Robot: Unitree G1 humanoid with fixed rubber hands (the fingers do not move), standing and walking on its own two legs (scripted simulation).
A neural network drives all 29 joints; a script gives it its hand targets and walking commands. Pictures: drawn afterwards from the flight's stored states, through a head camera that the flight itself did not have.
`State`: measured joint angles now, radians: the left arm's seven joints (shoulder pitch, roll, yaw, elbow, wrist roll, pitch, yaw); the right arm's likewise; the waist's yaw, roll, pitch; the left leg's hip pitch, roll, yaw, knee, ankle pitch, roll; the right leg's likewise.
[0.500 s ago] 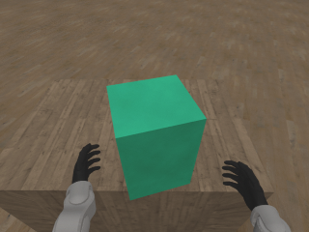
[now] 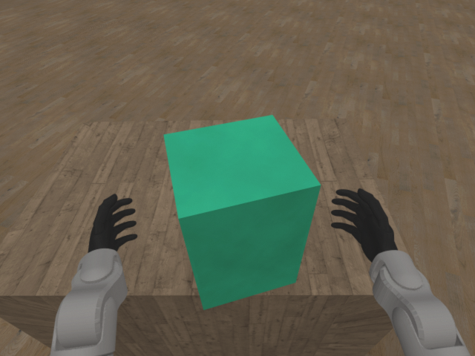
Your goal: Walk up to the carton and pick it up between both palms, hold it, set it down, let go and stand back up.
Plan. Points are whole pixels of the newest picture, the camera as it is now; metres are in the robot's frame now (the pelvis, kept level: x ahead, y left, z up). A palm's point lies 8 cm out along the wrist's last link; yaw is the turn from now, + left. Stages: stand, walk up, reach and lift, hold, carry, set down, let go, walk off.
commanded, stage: reach and lift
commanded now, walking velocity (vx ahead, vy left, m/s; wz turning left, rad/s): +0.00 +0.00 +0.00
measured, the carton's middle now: (236, 216) +0.38 +0.03 +0.04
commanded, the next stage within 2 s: none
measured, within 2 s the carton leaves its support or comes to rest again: neither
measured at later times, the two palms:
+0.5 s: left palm (109, 187) +0.32 +0.21 +0.18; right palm (364, 197) +0.34 -0.17 +0.14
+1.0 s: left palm (102, 155) +0.35 +0.22 +0.21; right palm (349, 154) +0.39 -0.15 +0.18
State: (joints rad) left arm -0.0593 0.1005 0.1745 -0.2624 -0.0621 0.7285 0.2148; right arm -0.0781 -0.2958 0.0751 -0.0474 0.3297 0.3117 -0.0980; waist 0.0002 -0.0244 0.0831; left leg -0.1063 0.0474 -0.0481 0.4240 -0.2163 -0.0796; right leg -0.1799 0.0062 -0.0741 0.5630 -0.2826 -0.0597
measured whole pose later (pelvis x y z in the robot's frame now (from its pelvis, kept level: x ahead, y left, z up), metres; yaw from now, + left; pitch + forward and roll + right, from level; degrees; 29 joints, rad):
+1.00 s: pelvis -0.01 +0.01 +0.00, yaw -1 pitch -1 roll +2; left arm -0.62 0.19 0.26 -0.07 -0.07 0.93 0.24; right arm -0.71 -0.41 0.23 0.33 0.47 0.46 -0.09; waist 0.00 -0.02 0.02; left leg -0.22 0.05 -0.04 0.42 -0.19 -0.08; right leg -0.29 0.01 -0.06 0.54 -0.24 -0.06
